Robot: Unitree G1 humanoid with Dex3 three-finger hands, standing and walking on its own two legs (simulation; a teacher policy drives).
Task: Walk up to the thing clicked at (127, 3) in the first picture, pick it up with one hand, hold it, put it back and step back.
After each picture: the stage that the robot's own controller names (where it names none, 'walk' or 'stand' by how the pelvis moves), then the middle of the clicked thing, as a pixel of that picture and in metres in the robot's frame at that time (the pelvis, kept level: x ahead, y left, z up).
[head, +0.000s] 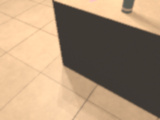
stand; out of the picture +0.98 -0.24 +0.10
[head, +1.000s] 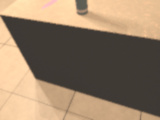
walk; out of the picture +0.88 +0.08 +0.12
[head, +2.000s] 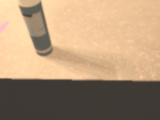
stand; (36, 25) +0.51 +0.21 +0.14
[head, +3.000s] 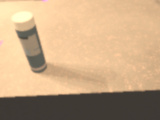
stand; (31, 45) +0.49 +0.23 +0.10
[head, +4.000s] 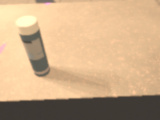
stand; (35, 49) +0.48 +0.22 +0.09
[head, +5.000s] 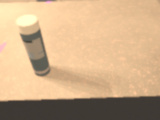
stand; (35, 49) +0.47 +0.22 +0.09
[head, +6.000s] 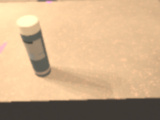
stand; (36, 49) +0.47 +0.21 +0.09
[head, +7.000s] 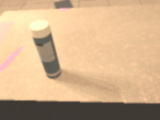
rise first; (47, 52) +0.47 +0.21 +0.10
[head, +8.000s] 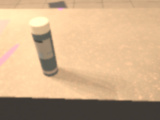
go down; (45, 49) +0.49 +0.19 +0.10
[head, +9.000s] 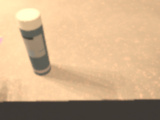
go down; (36, 46) +0.47 +0.19 +0.11
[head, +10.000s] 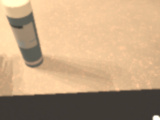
close in; (26, 36) +0.47 +0.19 +0.13
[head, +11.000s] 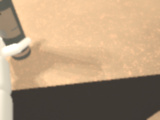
close; (8, 25) +0.50 +0.22 +0.15
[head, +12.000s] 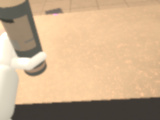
lift; (23, 35) +0.34 +0.17 +0.29
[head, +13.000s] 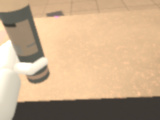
hold; (26, 41) +0.34 +0.18 +0.28
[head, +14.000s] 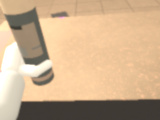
hold; (31, 44) +0.33 +0.17 +0.27
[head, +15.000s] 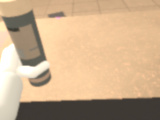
hold; (28, 45) +0.33 +0.17 +0.26
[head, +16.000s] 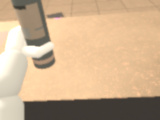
crouch; (34, 26) +0.38 +0.16 +0.30
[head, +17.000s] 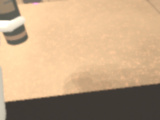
lower; (2, 1) +0.49 +0.21 +0.29
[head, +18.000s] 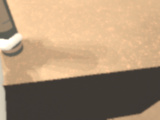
lower; out of the picture +0.50 +0.22 +0.16
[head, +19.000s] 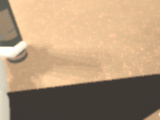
lower; (4, 27) +0.48 +0.22 +0.15
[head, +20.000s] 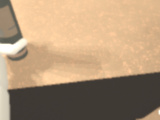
lower; (5, 24) +0.49 +0.22 +0.15
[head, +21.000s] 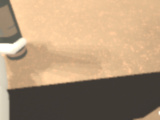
lower; (4, 23) +0.49 +0.22 +0.16
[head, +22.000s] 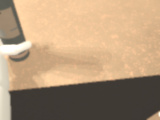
open; (8, 25) +0.49 +0.22 +0.15
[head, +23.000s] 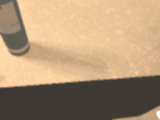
sink last; (8, 18) +0.48 +0.21 +0.15
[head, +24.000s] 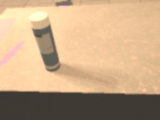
sink last; (46, 44) +0.50 +0.22 +0.12
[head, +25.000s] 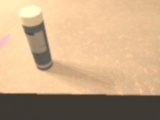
stand; (38, 42) +0.48 +0.21 +0.10
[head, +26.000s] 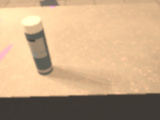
stand; (39, 48) +0.50 +0.21 +0.10
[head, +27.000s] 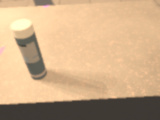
stand; (31, 53) +0.47 +0.23 +0.09
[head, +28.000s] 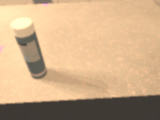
stand; (31, 51) +0.47 +0.23 +0.09
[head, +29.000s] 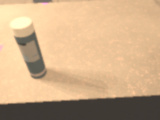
stand; (31, 51) +0.46 +0.23 +0.09
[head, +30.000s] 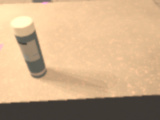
stand; (31, 50) +0.47 +0.23 +0.09
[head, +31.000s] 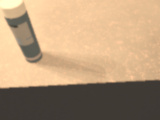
walk; (24, 34) +0.49 +0.24 +0.10
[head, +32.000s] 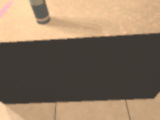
walk; out of the picture +0.71 +0.26 +0.12
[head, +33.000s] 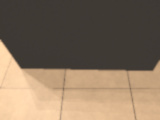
walk; out of the picture +1.02 +0.18 +0.12
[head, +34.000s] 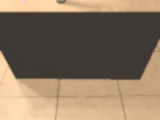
stand; out of the picture +1.10 +0.21 +0.10
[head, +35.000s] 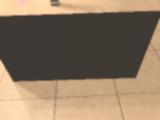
stand; out of the picture +1.12 +0.24 +0.09
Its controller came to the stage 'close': yes
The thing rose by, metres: 0.21
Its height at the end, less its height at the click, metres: +0.00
